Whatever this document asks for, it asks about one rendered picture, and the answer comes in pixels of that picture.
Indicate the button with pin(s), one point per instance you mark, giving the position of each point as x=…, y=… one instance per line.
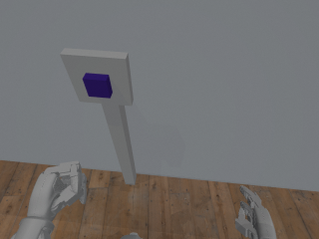
x=98, y=85

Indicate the right robot hand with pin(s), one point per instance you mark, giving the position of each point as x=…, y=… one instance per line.
x=259, y=224

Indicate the robot left forearm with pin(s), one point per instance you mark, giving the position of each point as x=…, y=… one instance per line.
x=34, y=227

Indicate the left robot hand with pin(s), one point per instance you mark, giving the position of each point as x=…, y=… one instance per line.
x=44, y=201

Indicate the panel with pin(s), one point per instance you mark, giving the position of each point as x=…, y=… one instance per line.
x=78, y=62

